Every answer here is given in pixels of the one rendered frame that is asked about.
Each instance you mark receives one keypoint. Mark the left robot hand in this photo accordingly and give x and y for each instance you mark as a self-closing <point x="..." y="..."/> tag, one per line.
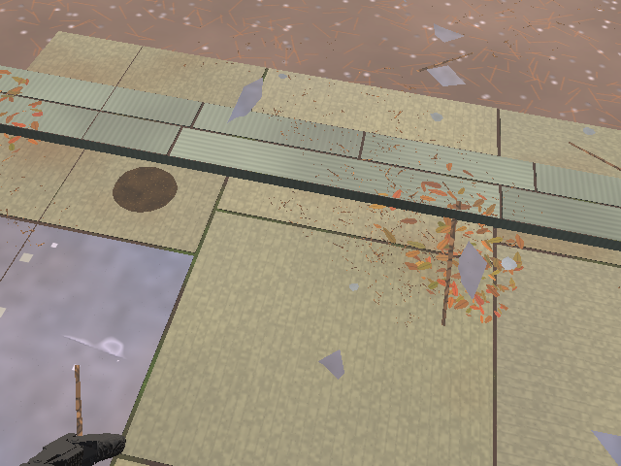
<point x="72" y="450"/>

